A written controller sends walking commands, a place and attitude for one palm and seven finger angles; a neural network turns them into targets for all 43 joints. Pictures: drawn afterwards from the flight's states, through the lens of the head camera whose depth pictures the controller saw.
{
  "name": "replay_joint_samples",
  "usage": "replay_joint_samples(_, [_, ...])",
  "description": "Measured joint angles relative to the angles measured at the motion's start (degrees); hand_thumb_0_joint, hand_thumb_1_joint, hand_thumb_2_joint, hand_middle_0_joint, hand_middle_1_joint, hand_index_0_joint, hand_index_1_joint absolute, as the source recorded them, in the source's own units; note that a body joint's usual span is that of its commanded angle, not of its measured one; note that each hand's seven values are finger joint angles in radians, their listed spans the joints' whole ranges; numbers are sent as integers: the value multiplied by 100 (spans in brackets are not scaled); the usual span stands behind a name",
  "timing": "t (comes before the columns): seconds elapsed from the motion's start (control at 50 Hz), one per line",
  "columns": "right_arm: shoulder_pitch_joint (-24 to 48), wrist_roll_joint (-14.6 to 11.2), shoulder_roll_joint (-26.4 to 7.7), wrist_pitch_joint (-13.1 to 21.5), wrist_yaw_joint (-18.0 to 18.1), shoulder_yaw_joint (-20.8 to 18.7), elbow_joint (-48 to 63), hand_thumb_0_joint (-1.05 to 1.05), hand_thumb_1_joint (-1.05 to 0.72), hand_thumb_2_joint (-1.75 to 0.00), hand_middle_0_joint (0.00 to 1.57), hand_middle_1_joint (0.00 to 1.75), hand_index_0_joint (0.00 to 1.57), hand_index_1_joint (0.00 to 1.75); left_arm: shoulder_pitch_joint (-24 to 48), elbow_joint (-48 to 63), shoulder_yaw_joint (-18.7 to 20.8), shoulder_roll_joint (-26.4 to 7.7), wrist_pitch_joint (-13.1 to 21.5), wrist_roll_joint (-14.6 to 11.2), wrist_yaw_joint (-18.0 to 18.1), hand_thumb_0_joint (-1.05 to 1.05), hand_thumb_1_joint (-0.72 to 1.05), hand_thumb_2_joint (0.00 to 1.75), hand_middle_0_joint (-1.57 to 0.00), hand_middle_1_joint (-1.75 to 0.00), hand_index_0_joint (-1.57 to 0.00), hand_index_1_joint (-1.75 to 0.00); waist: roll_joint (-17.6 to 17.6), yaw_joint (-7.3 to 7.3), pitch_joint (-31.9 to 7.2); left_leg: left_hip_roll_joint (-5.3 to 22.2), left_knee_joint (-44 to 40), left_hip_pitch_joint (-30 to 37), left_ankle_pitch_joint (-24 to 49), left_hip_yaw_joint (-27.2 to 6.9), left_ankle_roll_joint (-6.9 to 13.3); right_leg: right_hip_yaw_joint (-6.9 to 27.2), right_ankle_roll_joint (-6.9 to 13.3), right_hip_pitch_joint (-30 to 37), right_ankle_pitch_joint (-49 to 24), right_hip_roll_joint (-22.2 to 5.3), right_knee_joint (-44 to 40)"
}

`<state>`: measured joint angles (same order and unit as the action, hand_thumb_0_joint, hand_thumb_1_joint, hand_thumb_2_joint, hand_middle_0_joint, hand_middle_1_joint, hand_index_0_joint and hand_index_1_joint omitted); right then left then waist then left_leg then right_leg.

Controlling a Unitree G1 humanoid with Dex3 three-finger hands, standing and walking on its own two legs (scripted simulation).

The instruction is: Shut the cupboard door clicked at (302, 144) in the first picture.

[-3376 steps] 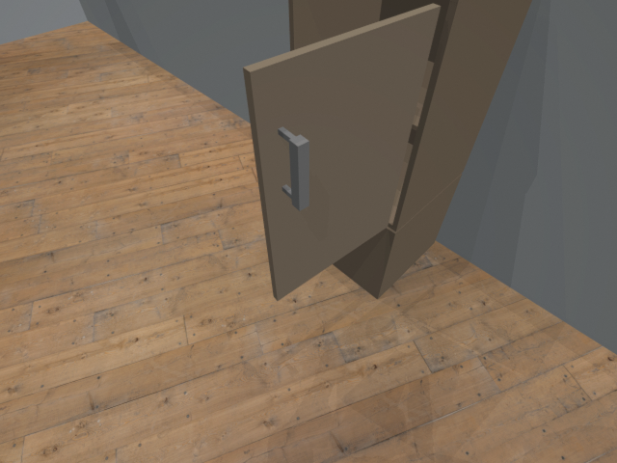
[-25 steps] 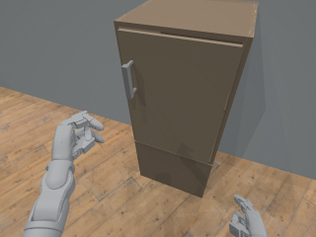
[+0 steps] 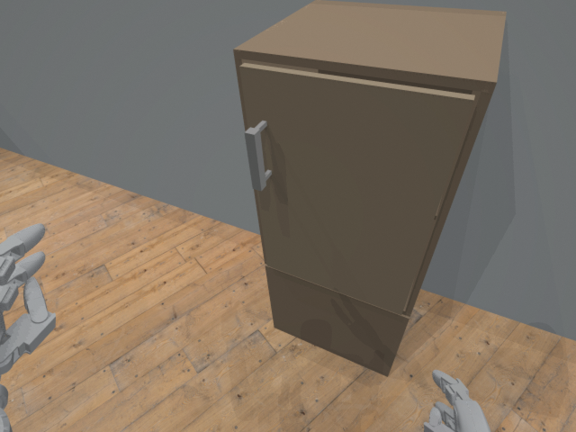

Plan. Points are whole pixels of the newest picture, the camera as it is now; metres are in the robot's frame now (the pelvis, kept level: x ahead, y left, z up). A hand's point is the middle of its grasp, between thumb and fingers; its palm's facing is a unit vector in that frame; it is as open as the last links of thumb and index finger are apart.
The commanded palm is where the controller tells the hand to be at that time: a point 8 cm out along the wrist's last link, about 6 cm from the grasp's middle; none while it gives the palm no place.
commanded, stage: draw the hand back to the body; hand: left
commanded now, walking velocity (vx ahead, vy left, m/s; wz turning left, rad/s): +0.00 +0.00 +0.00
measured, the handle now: (260, 155) +0.62 +0.14 +0.07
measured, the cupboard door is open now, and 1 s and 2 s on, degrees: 0 0 0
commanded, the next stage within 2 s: step back with the hand held close in 0.30 s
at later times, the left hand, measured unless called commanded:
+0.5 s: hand (84, 298) +0.21 +0.26 +0.15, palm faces +0.44 -0.78 -0.44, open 7.4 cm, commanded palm +0.15 +0.29 +0.17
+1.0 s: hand (10, 364) +0.13 +0.29 +0.15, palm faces +0.42 -0.78 -0.47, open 7.4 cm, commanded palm +0.07 +0.32 +0.17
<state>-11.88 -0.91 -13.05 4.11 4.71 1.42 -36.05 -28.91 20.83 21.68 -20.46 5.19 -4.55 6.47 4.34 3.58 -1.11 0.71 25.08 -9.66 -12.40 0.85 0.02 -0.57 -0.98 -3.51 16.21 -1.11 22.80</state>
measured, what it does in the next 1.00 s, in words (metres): shifts its weight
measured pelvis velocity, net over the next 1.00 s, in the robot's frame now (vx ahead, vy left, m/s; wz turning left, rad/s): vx -0.07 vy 0.02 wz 0.00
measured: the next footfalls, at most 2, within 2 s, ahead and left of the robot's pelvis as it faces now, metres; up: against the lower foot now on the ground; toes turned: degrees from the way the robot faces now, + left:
right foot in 1.56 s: -0.26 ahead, -0.05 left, +0.00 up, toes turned +1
left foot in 1.76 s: -0.20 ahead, +0.12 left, +0.00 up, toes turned +6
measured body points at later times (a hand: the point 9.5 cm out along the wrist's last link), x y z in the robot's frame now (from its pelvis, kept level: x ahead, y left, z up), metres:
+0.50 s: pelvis +0.01 -0.01 +0.00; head +0.00 -0.04 +0.45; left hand +0.18 +0.30 +0.18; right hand +0.20 -0.24 -0.09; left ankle +0.02 +0.12 -0.74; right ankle -0.04 -0.13 -0.74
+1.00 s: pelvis -0.07 +0.02 -0.01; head -0.07 +0.02 +0.44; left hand +0.10 +0.33 +0.18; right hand +0.11 -0.22 -0.08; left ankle +0.02 +0.12 -0.74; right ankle -0.04 -0.13 -0.74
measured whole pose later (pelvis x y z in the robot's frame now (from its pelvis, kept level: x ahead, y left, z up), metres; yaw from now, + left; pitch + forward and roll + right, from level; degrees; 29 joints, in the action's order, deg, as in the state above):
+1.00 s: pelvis -0.07 +0.02 -0.01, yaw +0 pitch +0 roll -2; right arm -11.8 -1.4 -12.7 0.5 5.6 1.0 -30.4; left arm -30.4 24.3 24.2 -24.7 10.4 -3.3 8.0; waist 1.6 -0.4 -0.7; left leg 1.1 32.1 -23.0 -9.5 1.8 2.3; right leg 0.1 -2.6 -17.0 13.2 -0.8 30.4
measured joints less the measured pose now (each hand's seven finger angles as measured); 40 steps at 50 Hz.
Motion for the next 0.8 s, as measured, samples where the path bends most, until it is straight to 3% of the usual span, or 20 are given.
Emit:
replay_joint_samples(0.16, [99, 30, -61, 104, 65, -32, -57, 1, -90, -89, 20, 30, 20, 30, 347, -190, -284, 289, -131, 82, 63, 1, 89, 90, -23, -33, -24, -33, -55, 57, 52, -37, -45, -49, 34, -58, -9, -62, 16, -76, 51, -31, 65])
replay_joint_samples(0.36, [94, 43, 33, 154, 53, 1, 31, 1, -90, -89, 20, 30, 20, 30, 203, 122, -202, 40, -74, 53, -6, 1, 89, 90, -21, -30, -21, -31, -74, -73, -47, 57, 7, 39, -100, -5, -79, -2, 75, 2, 127, 56, 67])
replay_joint_samples(0.46, [68, 21, 11, 36, 31, -17, 79, 1, -90, -89, 20, 30, 20, 30, 176, -8, -94, 32, -67, 7, -59, 1, 89, 90, -21, -30, -21, -30, -6, -88, -43, 88, 10, -33, -97, -3, -87, 1, 85, -61, 118, 86, 51])
replay_joint_samples(0.64, [173, -12, -163, -396, 68, -172, 158, 1, -90, -89, 20, 30, 20, 30, -26, 150, -56, -148, 110, 58, -30, 1, 89, 90, -21, -30, -21, -30, -51, -260, -15, 87, 454, -673, -194, 20, -12, -46, 14, -619, 146, 64, 357])
replay_joint_samples(0.8, [215, -44, -68, -610, 121, -190, 452, 1, -91, -89, 20, 30, 20, 30, -246, 547, 185, -542, 191, -9, 77, 1, 89, 90, -21, -30, -21, -30, -221, -344, 10, 20, 464, -866, 1, 176, 111, 103, -107, -919, -19, -21, 499])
